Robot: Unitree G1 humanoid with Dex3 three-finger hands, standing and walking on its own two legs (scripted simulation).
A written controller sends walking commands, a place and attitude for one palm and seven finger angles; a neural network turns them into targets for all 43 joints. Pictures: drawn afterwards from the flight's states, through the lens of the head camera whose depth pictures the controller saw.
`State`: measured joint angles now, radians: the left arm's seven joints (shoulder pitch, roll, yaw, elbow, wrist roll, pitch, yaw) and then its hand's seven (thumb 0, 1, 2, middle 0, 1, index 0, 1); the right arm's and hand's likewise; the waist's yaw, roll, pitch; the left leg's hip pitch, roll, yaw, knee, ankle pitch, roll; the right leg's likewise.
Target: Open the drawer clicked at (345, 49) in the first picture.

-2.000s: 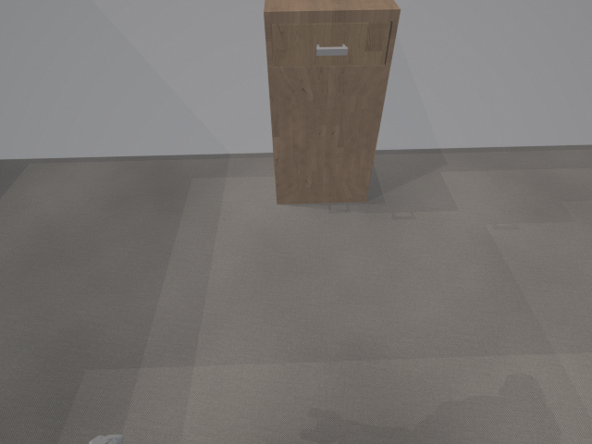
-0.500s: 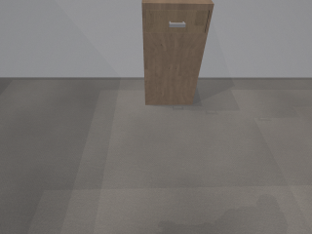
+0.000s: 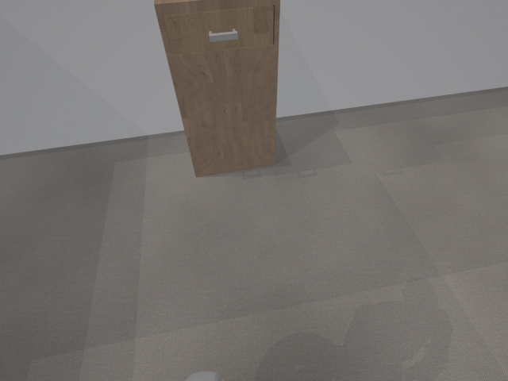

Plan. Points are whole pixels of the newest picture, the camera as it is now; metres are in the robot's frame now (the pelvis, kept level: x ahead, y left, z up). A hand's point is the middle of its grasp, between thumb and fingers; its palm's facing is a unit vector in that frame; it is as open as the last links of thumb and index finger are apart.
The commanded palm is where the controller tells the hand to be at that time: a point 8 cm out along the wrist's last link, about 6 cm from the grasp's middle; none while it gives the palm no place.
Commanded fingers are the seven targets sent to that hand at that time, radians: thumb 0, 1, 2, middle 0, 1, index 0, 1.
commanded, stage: walk to a spot facing it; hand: left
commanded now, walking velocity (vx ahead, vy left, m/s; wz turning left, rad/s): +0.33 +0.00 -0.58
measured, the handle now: (222, 34) +1.25 +0.25 +0.00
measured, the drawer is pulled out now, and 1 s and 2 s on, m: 0.00 0.00 0.00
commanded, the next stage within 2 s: turn to face it in 1.54 s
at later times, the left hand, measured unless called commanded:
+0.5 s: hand (150, 316) +0.26 +0.26 -0.18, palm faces -0.20 -0.96 -0.21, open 7.4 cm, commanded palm none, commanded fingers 0.00 0.90 0.90 -0.20 -0.30 -0.20 -0.30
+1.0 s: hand (278, 196) +0.60 +0.00 -0.17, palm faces -0.61 -0.77 -0.18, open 7.4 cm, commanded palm none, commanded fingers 0.00 0.90 0.90 -0.20 -0.30 -0.20 -0.30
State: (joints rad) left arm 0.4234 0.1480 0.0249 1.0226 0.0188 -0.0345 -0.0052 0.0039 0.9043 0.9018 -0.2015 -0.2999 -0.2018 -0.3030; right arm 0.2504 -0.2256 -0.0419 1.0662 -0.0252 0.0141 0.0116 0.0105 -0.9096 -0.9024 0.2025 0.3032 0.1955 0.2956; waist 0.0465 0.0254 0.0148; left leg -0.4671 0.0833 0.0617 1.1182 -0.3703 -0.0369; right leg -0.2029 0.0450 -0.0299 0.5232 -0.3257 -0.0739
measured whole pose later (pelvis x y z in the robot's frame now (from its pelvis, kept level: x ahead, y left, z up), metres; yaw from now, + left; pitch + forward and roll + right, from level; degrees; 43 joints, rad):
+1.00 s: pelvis +0.39 -0.06 -0.01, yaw -35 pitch +0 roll -1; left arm 0.10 0.19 0.04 0.91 0.01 -0.03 -0.02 0.00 0.91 0.90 -0.20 -0.30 -0.20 -0.30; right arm 0.35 -0.19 -0.04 1.05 -0.02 -0.01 0.00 0.01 -0.91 -0.90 0.20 0.30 0.19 0.30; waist -0.06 0.01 0.11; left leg -0.42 0.17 0.07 1.32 -0.40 -0.05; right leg -0.39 0.03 -0.11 0.62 -0.24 -0.07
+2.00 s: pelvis +0.60 -0.18 +0.00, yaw -51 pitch -1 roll +0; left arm 0.08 0.13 0.02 0.96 0.02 0.01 0.03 0.00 0.90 0.90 -0.20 -0.30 -0.20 -0.30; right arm 0.30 -0.14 -0.05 1.05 -0.01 0.05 0.00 0.01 -0.91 -0.90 0.20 0.30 0.19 0.30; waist -0.06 0.01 0.05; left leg -0.42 0.09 0.10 0.98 -0.48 -0.06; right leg -0.25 -0.10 -0.23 0.58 -0.29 -0.01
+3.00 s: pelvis +0.55 -0.18 +0.00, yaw -15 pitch +0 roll +2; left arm 0.25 0.20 0.03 0.89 0.03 0.02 0.02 0.01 0.90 0.90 -0.21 -0.30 -0.21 -0.30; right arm 0.14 -0.26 -0.08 0.93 -0.02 0.09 0.04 0.01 -0.91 -0.90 0.20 0.30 0.19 0.30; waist 0.01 -0.02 0.09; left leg -0.37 0.04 0.07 0.81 -0.44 -0.07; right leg -0.23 -0.18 -0.23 0.56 -0.31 0.02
